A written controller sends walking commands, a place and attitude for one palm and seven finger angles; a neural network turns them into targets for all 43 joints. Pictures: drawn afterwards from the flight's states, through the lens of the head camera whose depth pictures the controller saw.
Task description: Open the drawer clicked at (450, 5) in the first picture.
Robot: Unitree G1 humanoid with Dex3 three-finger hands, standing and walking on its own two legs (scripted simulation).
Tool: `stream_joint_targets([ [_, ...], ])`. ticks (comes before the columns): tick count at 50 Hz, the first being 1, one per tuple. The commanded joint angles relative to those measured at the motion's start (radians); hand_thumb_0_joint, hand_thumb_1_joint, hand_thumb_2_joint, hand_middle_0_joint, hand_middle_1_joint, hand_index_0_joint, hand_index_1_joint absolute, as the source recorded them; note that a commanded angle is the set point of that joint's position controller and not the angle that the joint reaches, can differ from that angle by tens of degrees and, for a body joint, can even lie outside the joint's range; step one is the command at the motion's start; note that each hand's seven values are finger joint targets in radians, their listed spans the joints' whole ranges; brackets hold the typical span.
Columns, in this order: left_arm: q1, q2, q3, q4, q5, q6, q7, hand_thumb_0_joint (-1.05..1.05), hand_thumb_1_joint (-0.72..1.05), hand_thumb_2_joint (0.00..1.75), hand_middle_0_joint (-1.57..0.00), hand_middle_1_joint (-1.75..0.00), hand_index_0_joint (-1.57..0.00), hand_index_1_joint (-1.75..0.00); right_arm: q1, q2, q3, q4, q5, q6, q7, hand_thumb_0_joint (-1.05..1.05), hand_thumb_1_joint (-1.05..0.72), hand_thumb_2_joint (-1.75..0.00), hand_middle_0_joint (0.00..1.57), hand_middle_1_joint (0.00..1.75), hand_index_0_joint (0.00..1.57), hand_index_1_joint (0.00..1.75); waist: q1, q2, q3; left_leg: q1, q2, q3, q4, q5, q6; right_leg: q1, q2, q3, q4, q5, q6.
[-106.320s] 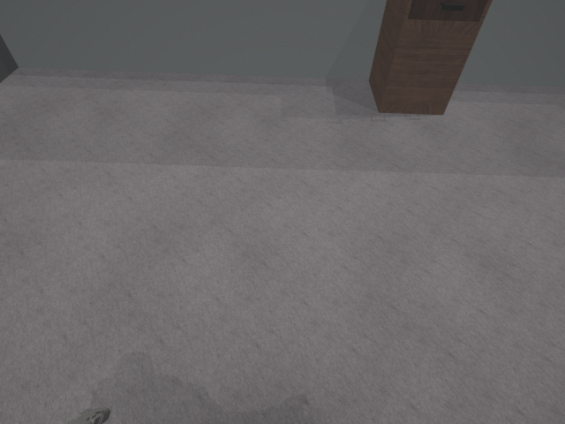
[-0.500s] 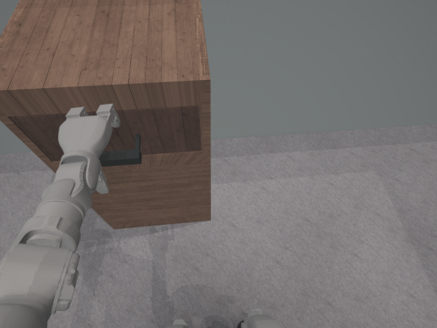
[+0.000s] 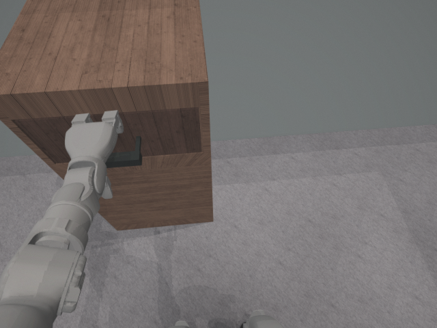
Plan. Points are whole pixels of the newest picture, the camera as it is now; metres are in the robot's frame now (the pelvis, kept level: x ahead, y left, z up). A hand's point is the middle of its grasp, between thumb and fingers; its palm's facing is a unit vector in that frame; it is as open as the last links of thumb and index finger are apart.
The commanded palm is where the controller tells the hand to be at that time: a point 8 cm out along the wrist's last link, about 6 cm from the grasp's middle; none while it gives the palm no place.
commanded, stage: re-aim the fingers above the handle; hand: left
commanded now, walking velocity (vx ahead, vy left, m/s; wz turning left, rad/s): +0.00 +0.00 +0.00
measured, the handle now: (119, 151) +0.51 +0.22 -0.06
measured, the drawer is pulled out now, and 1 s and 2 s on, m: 0.00 0.00 0.00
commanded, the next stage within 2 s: lower the fingers behind the handle in 1.72 s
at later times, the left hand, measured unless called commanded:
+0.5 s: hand (99, 156) +0.45 +0.24 +0.00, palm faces -0.08 -0.01 -1.00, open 13.8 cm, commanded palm +0.44 +0.23 +0.05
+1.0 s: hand (100, 154) +0.46 +0.24 +0.00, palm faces -0.06 -0.04 -1.00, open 13.8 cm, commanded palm +0.45 +0.23 +0.05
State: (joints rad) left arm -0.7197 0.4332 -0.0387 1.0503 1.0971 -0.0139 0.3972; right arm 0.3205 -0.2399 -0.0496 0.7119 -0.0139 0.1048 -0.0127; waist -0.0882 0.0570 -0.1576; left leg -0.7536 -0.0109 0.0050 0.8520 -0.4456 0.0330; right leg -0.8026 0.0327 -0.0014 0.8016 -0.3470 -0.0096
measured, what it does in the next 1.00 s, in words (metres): stands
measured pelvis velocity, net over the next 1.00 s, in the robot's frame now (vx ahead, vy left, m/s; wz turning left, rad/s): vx -0.01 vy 0.01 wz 0.00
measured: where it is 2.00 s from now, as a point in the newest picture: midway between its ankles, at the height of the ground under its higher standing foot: outside the picture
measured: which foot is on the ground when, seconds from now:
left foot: down 0.00-1.00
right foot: down 0.00-1.00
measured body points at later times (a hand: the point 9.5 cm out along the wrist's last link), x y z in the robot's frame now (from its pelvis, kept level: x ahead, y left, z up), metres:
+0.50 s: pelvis -0.01 -0.01 +0.00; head +0.09 -0.01 +0.43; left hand +0.45 +0.23 +0.05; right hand +0.00 -0.29 -0.13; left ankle -0.03 +0.10 -0.70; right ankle +0.01 -0.12 -0.70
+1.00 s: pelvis -0.01 +0.01 -0.01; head +0.10 +0.01 +0.43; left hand +0.46 +0.24 +0.05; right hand +0.01 -0.27 -0.13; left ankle -0.03 +0.10 -0.70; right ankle +0.01 -0.12 -0.70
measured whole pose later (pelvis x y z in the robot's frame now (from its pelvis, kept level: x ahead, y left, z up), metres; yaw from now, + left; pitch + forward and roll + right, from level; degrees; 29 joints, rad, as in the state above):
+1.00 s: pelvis -0.01 +0.01 -0.01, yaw +0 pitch +22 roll -2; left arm -0.76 0.48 -0.01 1.07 1.10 -0.10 0.38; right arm 0.36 -0.25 -0.05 0.73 -0.02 0.07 -0.02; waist -0.10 0.05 -0.17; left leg -0.82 -0.01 0.00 0.90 -0.45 0.04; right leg -0.86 0.03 -0.01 0.83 -0.35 0.00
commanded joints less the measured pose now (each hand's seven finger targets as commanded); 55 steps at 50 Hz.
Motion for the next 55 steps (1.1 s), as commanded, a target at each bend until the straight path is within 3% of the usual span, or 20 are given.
stream_joint_targets([
  [1, -0.402, 0.226, 0.055, -0.184, -0.001, -0.041, 0.030, 0.00, -0.50, 0.30, -0.30, -1.20, -0.30, -1.20, 0.124, -0.165, -0.058, -0.046, -0.004, -0.032, -0.018, 0.00, -0.90, -0.90, 0.20, 0.30, 0.20, 0.30, -0.022, -0.016, -0.379, 0.211, -0.004, -0.010, -0.071, 0.442, 0.002, 0.242, 0.019, -0.007, -0.060, 0.336, -0.027],
  [4, -0.408, 0.261, 0.083, -0.169, 0.009, -0.051, 0.052, 0.00, -0.50, 0.30, -0.30, -1.20, -0.30, -1.20, 0.121, -0.168, -0.056, -0.043, -0.008, -0.038, -0.015, 0.00, -0.90, -0.90, 0.20, 0.30, 0.20, 0.30, -0.011, -0.012, -0.376, 0.165, -0.011, -0.007, -0.067, 0.406, 0.001, 0.244, 0.016, -0.003, -0.052, 0.317, -0.030],
  [5, -0.405, 0.226, 0.052, -0.153, 0.018, -0.047, 0.060, 0.00, -0.50, 0.30, -0.30, -1.20, -0.30, -1.20, 0.122, -0.164, -0.057, -0.046, -0.007, -0.041, -0.014, 0.00, -0.90, -0.90, 0.20, 0.30, 0.20, 0.30, -0.020, -0.004, -0.371, 0.165, -0.011, -0.007, -0.066, 0.398, 0.001, 0.221, 0.017, -0.007, -0.050, 0.303, -0.029],
  [7, -0.430, 0.271, 0.088, -0.170, 0.021, -0.041, 0.079, 0.00, -0.50, 0.30, -0.30, -1.20, -0.30, -1.20, 0.122, -0.170, -0.058, -0.041, -0.012, -0.045, -0.009, 0.00, -0.90, -0.90, 0.20, 0.30, 0.20, 0.30, -0.008, 0.020, -0.401, 0.167, -0.011, -0.001, -0.061, 0.401, 0.000, 0.228, 0.017, -0.003, -0.042, 0.308, -0.029],
  [14, -0.438, 0.335, 0.115, -0.132, 0.004, -0.011, 0.068, 0.00, -0.50, 0.30, -0.30, -1.20, -0.30, -1.20, 0.121, -0.182, -0.052, -0.040, -0.007, -0.044, -0.016, 0.00, -0.90, -0.90, 0.20, 0.30, 0.20, 0.30, -0.017, -0.027, -0.430, 0.116, -0.020, 0.011, -0.059, 0.359, 0.010, 0.299, 0.012, 0.016, -0.053, 0.330, -0.019],
  [22, -0.461, 0.308, 0.069, -0.133, -0.002, -0.069, 0.017, 0.00, -0.50, 0.30, -0.30, -1.20, -0.30, -1.20, 0.141, -0.179, -0.051, -0.037, -0.002, -0.063, -0.032, 0.00, -0.90, -0.90, 0.20, 0.30, 0.20, 0.30, -0.040, -0.002, -0.399, 0.120, -0.018, 0.006, -0.053, 0.318, 0.012, 0.240, 0.012, 0.015, -0.063, 0.280, -0.016],
  [25, -0.469, 0.275, 0.053, -0.137, 0.001, -0.089, 0.023, 0.00, -0.50, 0.30, -0.30, -1.20, -0.30, -1.20, 0.154, -0.175, -0.055, -0.031, -0.005, -0.068, -0.029, 0.00, -0.90, -0.90, 0.20, 0.30, 0.20, 0.30, -0.044, 0.022, -0.407, 0.145, -0.014, -0.007, -0.042, 0.349, 0.007, 0.195, 0.016, 0.003, -0.048, 0.276, -0.022],
  [29, -0.486, 0.317, 0.099, -0.137, 0.002, -0.083, 0.049, 0.00, -0.50, 0.30, -0.30, -1.20, -0.30, -1.20, 0.157, -0.183, -0.056, -0.022, -0.014, -0.063, -0.019, 0.00, -0.90, -0.90, 0.20, 0.30, 0.20, 0.30, -0.036, 0.021, -0.432, 0.146, -0.011, -0.012, -0.027, 0.386, 0.003, 0.185, 0.018, -0.004, -0.028, 0.292, -0.025],
  [30, -0.487, 0.301, 0.077, -0.119, 0.011, -0.074, 0.055, 0.00, -0.50, 0.30, -0.30, -1.20, -0.30, -1.20, 0.156, -0.181, -0.055, -0.023, -0.012, -0.062, -0.018, 0.00, -0.90, -0.90, 0.20, 0.30, 0.20, 0.30, -0.042, 0.029, -0.419, 0.141, -0.012, -0.013, -0.029, 0.376, 0.001, 0.170, 0.019, -0.005, -0.029, 0.278, -0.024],
  [32, -0.489, 0.344, 0.114, -0.128, 0.015, -0.058, 0.070, 0.00, -0.50, 0.30, -0.30, -1.20, -0.30, -1.20, 0.151, -0.187, -0.053, -0.024, -0.015, -0.057, -0.014, 0.00, -0.90, -0.90, 0.20, 0.30, 0.20, 0.30, -0.028, 0.031, -0.431, 0.144, -0.011, -0.011, -0.031, 0.386, 0.001, 0.182, 0.020, -0.006, -0.025, 0.285, -0.025],
  [34, -0.474, 0.436, 0.177, -0.135, 0.013, -0.045, 0.069, 0.00, -0.50, 0.30, -0.30, -1.20, -0.30, -1.20, 0.142, -0.200, -0.045, -0.024, -0.019, -0.045, -0.014, 0.00, -0.90, -0.90, 0.20, 0.30, 0.20, 0.30, -0.001, 0.039, -0.469, 0.141, -0.014, -0.011, -0.029, 0.417, -0.001, 0.220, 0.019, -0.004, -0.010, 0.317, -0.026],
  [38, -0.448, 0.356, 0.108, -0.108, 0.011, -0.024, 0.046, 0.00, -0.50, 0.30, -0.30, -1.20, -0.30, -1.20, 0.143, -0.194, -0.047, -0.037, -0.009, -0.041, -0.016, 0.00, -0.90, -0.90, 0.20, 0.30, 0.20, 0.30, -0.025, 0.011, -0.417, 0.143, -0.010, -0.006, -0.041, 0.391, 0.002, 0.208, 0.020, -0.008, -0.035, 0.297, -0.020],
  [40, -0.491, 0.300, 0.062, -0.141, 0.000, -0.042, 0.028, 0.00, -0.50, 0.30, -0.30, -1.20, -0.30, -1.20, 0.158, -0.187, -0.053, -0.039, -0.007, -0.048, -0.019, 0.00, -0.90, -0.90, 0.20, 0.30, 0.20, 0.30, -0.046, 0.024, -0.441, 0.188, -0.004, -0.015, -0.042, 0.410, 0.002, 0.194, 0.022, -0.010, -0.041, 0.299, -0.020],
  [41, -0.477, 0.322, 0.084, -0.144, -0.005, -0.050, 0.019, 0.00, -0.50, 0.30, -0.30, -1.20, -0.30, -1.20, 0.160, -0.191, -0.055, -0.031, -0.007, -0.048, -0.020, 0.00, -0.90, -0.90, 0.20, 0.30, 0.20, 0.30, -0.036, 0.027, -0.434, 0.203, -0.001, -0.018, -0.044, 0.421, -0.001, 0.190, 0.023, -0.011, -0.041, 0.300, -0.023],
  [44, -0.482, 0.246, 0.039, -0.168, -0.011, -0.082, 0.004, 0.00, -0.50, 0.30, -0.30, -1.20, -0.30, -1.20, 0.170, -0.181, -0.062, -0.031, -0.010, -0.053, -0.024, 0.00, -0.90, -0.90, 0.20, 0.30, 0.20, 0.30, -0.054, 0.023, -0.437, 0.243, 0.005, -0.032, -0.035, 0.476, -0.006, 0.153, 0.024, -0.020, -0.041, 0.302, -0.024],
  [45, -0.475, 0.240, 0.035, -0.174, -0.008, -0.091, 0.006, 0.00, -0.50, 0.30, -0.30, -1.20, -0.30, -1.20, 0.170, -0.179, -0.063, -0.027, -0.009, -0.054, -0.023, 0.00, -0.90, -0.90, 0.20, 0.30, 0.20, 0.30, -0.047, 0.047, -0.425, 0.253, 0.008, -0.036, -0.038, 0.477, -0.011, 0.132, 0.025, -0.022, -0.040, 0.285, -0.024],
  [49, -0.451, 0.302, 0.103, -0.177, 0.000, -0.094, 0.039, 0.00, -0.50, 0.30, -0.30, -1.20, -0.30, -1.20, 0.163, -0.186, -0.062, -0.019, -0.018, -0.045, -0.014, 0.00, -0.90, -0.90, 0.20, 0.30, 0.20, 0.30, -0.019, 0.049, -0.439, 0.242, 0.007, -0.040, -0.028, 0.522, -0.019, 0.134, 0.027, -0.028, -0.018, 0.298, -0.032],
  [50, -0.450, 0.281, 0.083, -0.163, 0.009, -0.085, 0.050, 0.00, -0.50, 0.30, -0.30, -1.20, -0.30, -1.20, 0.162, -0.182, -0.059, -0.019, -0.018, -0.042, -0.009, 0.00, -0.90, -0.90, 0.20, 0.30, 0.20, 0.30, -0.022, 0.077, -0.423, 0.240, 0.008, -0.042, -0.029, 0.527, -0.024, 0.115, 0.028, -0.033, -0.015, 0.288, -0.032],
  [53, -0.410, 0.340, 0.132, -0.128, 0.014, -0.043, 0.074, 0.00, -0.50, 0.30, -0.30, -1.20, -0.30, -1.20, 0.149, -0.191, -0.054, -0.022, -0.020, -0.030, -0.001, 0.00, -0.90, -0.90, 0.20, 0.30, 0.20, 0.30, -0.005, 0.031, -0.412, 0.195, 0.002, -0.027, -0.031, 0.507, -0.018, 0.161, 0.028, -0.028, -0.014, 0.311, -0.031],
  [55, -0.435, 0.316, 0.106, -0.147, 0.017, -0.028, 0.074, 0.00, -0.50, 0.30, -0.30, -1.20, -0.30, -1.20, 0.147, -0.187, -0.054, -0.034, -0.017, -0.028, 0.001, 0.00, -0.90, -0.90, 0.20, 0.30, 0.20, 0.30, -0.006, 0.057, -0.436, 0.210, 0.002, -0.027, -0.037, 0.521, -0.019, 0.174, 0.028, -0.029, -0.013, 0.319, -0.031],
])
